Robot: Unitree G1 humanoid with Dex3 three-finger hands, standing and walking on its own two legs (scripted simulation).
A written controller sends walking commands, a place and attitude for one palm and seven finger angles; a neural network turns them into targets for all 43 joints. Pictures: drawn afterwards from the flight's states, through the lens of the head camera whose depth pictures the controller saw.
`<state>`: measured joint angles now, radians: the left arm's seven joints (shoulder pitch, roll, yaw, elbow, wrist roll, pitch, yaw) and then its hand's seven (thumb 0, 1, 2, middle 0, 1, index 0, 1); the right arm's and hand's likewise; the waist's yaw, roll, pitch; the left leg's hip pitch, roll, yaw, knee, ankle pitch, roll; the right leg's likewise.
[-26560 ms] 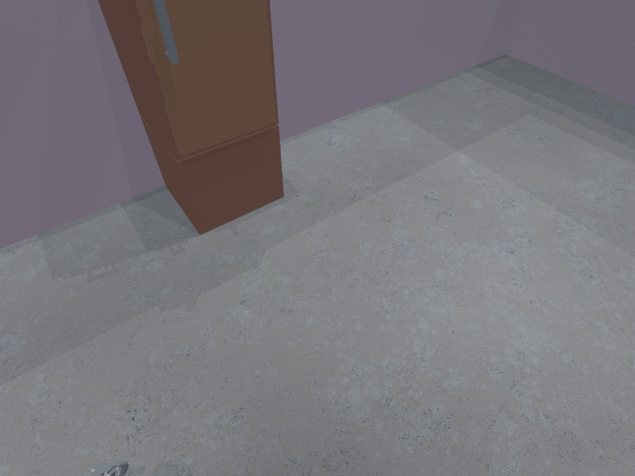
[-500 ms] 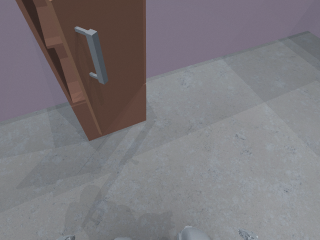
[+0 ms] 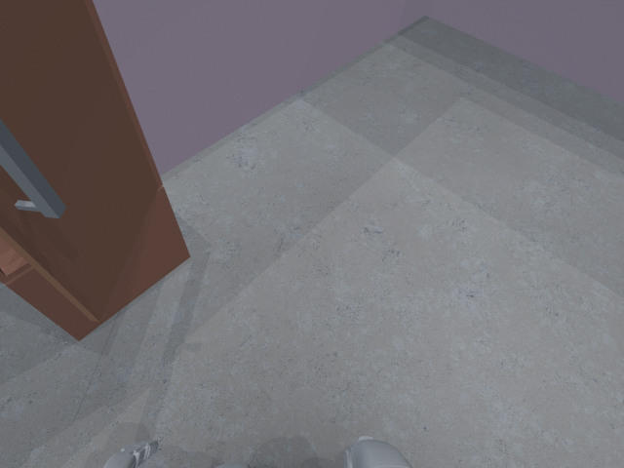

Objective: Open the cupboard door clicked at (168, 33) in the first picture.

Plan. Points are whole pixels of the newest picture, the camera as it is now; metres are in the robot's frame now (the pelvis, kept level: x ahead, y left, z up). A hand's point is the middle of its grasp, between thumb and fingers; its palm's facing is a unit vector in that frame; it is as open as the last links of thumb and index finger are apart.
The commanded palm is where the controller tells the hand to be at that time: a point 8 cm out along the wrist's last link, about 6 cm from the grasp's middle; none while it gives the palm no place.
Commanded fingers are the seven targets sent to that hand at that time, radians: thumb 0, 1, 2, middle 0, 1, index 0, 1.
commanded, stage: walk to a spot facing it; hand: left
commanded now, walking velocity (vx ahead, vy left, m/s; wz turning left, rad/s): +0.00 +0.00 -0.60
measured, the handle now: (6, 168) +0.44 +0.43 +0.08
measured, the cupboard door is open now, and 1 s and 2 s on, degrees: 36 36 36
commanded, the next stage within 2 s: turn to face it in 1.84 s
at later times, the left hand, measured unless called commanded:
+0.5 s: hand (192, 451) +0.15 +0.18 -0.18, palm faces -0.26 -0.95 -0.17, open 7.4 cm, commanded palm none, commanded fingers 0.00 0.90 0.90 -0.20 -0.30 -0.20 -0.30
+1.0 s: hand (349, 275) +0.45 -0.06 -0.16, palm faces -0.57 -0.80 -0.20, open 7.4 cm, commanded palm none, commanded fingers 0.00 0.90 0.90 -0.20 -0.30 -0.20 -0.30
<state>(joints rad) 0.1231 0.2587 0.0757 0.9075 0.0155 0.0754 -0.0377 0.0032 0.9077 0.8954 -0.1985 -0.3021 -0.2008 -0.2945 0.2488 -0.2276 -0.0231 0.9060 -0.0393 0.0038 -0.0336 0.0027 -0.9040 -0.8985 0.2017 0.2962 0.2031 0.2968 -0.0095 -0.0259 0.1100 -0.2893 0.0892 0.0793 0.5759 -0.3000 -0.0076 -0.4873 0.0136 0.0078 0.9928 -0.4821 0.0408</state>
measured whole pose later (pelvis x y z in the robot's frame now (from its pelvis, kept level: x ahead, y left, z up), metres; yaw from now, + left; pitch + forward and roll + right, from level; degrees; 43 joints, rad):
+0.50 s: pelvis +0.07 -0.01 +0.00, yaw -19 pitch +1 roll -1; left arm 0.28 0.22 0.08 0.98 0.02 0.03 -0.04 0.00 0.90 0.90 -0.20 -0.30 -0.20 -0.29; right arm 0.18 -0.23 -0.04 0.88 -0.03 -0.04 -0.01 0.00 -0.90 -0.90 0.20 0.30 0.20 0.30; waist 0.02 -0.02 0.07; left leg -0.33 0.05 0.08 0.59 -0.27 0.00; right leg -0.30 0.04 0.10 0.71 -0.45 -0.01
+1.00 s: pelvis +0.22 -0.12 -0.01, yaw -33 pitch -1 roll +0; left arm 0.04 0.21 0.06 0.92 0.01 -0.04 -0.02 0.00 0.91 0.90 -0.20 -0.30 -0.20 -0.29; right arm 0.40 -0.18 -0.03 1.09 -0.02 0.01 -0.01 0.01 -0.90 -0.90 0.20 0.30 0.20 0.30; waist -0.08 0.00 0.13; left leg -0.37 0.15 0.08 1.18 -0.45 -0.04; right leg -0.36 0.00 -0.10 0.59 -0.23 -0.06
